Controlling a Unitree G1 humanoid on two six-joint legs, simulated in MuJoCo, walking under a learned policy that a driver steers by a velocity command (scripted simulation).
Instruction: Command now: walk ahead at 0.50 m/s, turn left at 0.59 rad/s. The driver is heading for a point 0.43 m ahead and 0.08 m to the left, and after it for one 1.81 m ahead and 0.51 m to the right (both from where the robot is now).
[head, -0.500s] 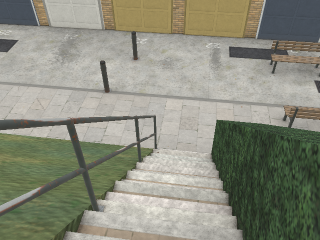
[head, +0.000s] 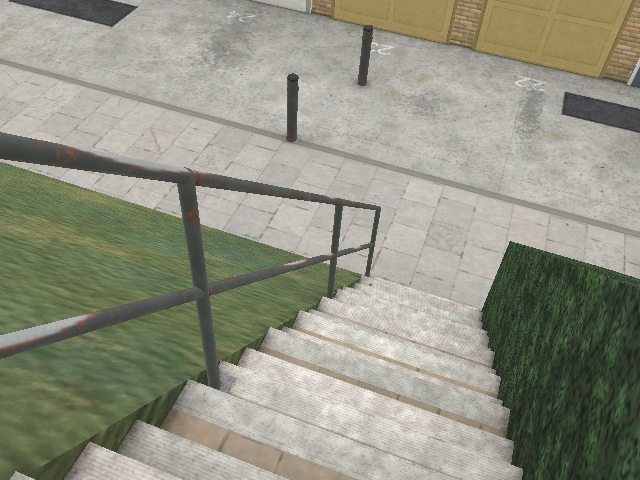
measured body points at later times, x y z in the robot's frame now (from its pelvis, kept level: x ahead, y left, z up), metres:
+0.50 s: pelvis +0.19 -0.10 -0.16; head +0.18 -0.10 +0.29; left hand +0.04 +0.05 -0.31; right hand +0.44 -0.21 -0.24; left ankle +0.31 +0.11 -0.76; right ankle +0.10 -0.20 -0.85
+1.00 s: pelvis +0.44 -0.04 -0.30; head +0.47 -0.04 +0.15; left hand +0.36 +0.25 -0.41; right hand +0.64 -0.20 -0.43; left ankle +0.33 +0.11 -0.83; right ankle +0.49 -0.12 -1.03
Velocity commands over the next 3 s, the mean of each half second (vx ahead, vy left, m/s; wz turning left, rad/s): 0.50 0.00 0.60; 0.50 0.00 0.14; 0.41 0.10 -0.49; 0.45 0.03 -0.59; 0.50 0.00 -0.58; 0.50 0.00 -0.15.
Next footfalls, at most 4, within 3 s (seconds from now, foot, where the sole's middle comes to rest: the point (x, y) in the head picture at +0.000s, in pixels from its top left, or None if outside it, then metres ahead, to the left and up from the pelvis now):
0.10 right None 0.14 -0.19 -0.88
0.64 left None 0.35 0.13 -0.88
1.00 right None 0.50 -0.12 -1.11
1.32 left None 0.76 0.16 -1.30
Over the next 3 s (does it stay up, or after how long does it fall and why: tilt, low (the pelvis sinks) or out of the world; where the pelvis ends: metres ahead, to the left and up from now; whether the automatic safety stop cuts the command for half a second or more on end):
stays up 1.30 -0.34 -1.22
